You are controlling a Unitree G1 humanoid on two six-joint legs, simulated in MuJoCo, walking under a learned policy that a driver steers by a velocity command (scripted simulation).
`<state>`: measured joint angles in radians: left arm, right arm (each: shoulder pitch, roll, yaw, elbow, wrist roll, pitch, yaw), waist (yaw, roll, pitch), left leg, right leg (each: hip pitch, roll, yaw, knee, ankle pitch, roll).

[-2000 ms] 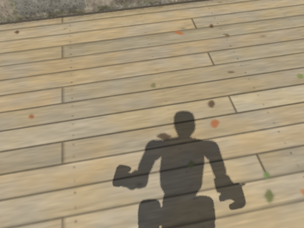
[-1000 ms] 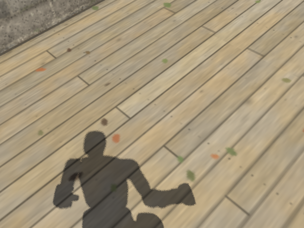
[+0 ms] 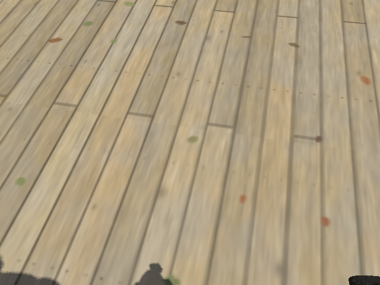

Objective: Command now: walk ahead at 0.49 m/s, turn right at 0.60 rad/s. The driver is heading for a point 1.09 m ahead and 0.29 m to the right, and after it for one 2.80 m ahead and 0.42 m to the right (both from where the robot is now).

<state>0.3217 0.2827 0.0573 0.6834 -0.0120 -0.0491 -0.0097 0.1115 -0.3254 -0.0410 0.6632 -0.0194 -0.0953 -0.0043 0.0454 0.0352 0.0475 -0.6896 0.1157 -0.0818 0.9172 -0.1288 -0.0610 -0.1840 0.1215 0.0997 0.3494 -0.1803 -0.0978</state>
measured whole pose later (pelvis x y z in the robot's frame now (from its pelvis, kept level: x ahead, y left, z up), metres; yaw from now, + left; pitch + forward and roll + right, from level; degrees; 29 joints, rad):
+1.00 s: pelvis +0.52 -0.11 +0.00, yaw -31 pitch +1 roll -1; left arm 0.31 0.26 0.05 0.72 0.00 -0.06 -0.02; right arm 0.16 -0.32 -0.05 0.73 0.00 -0.08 0.00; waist 0.03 0.05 0.05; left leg -0.66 0.15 -0.04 0.99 -0.17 -0.04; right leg -0.15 0.10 0.01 0.32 -0.17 -0.10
